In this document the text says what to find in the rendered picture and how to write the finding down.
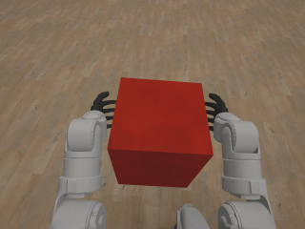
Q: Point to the robot left hand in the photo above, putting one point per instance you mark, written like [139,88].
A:
[98,105]

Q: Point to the robot right shin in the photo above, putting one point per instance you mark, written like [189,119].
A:
[187,205]

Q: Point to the robot left upper arm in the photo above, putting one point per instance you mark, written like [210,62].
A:
[80,214]

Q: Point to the robot right hand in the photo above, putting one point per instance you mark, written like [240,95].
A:
[219,107]

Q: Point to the robot right upper arm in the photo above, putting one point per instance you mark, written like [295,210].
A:
[244,215]

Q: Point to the robot right forearm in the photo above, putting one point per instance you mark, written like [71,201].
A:
[241,164]

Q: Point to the robot left forearm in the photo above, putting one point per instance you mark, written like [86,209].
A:
[82,152]

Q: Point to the robot right thigh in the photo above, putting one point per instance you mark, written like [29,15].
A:
[190,218]

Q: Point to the carton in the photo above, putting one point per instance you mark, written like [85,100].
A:
[160,133]

